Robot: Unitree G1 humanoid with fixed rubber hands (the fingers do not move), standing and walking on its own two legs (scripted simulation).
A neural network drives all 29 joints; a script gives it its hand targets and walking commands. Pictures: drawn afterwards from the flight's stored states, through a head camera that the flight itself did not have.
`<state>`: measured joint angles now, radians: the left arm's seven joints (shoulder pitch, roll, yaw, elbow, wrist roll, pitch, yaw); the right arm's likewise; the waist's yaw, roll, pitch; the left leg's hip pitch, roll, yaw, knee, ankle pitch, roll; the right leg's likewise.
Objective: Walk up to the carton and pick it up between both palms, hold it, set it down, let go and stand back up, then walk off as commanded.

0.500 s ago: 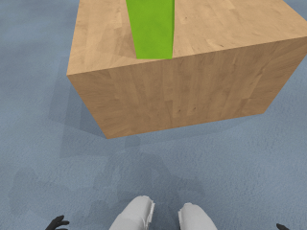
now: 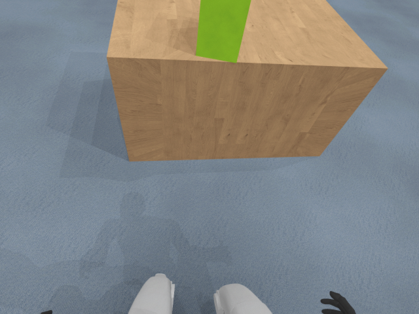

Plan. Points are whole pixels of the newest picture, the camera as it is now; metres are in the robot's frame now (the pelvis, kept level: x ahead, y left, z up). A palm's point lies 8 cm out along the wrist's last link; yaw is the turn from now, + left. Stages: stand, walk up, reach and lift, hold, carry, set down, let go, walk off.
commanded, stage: walk off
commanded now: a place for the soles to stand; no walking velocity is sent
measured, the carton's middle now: (224, 11) +1.11 +0.00 +0.05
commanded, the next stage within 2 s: none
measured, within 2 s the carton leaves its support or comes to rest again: neither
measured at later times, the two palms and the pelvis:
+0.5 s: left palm out of the picture -0.14 +0.31 -0.12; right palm out of the picture -0.09 -0.30 -0.11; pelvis -0.20 +0.00 -0.01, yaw +3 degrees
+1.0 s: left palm out of the picture -0.30 +0.29 -0.09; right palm out of the picture -0.19 -0.33 -0.08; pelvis -0.26 -0.02 +0.02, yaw +4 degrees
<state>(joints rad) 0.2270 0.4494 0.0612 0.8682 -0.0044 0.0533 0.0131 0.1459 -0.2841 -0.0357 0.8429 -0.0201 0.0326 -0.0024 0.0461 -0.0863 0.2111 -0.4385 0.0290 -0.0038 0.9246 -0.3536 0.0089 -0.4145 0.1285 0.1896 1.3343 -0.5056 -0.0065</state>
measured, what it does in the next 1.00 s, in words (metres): walks backwards: right foot, then left foot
